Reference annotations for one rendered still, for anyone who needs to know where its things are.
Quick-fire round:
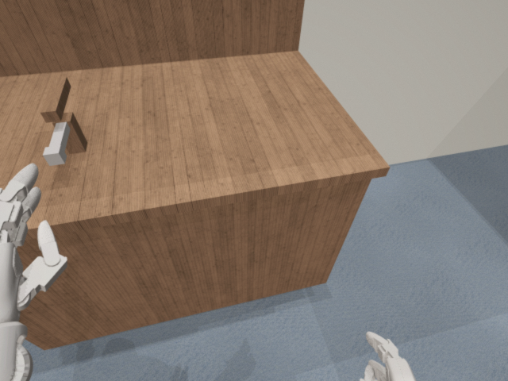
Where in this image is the tap lever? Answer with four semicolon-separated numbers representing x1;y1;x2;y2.
43;122;70;166

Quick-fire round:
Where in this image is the robot right hand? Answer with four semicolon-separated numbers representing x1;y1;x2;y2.
360;332;416;381

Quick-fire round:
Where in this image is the counter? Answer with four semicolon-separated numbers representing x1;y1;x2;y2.
0;0;390;350

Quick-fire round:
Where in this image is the robot left hand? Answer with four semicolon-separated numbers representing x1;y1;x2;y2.
0;164;67;323

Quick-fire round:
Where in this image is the left robot forearm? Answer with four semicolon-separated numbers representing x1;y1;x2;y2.
0;321;33;381

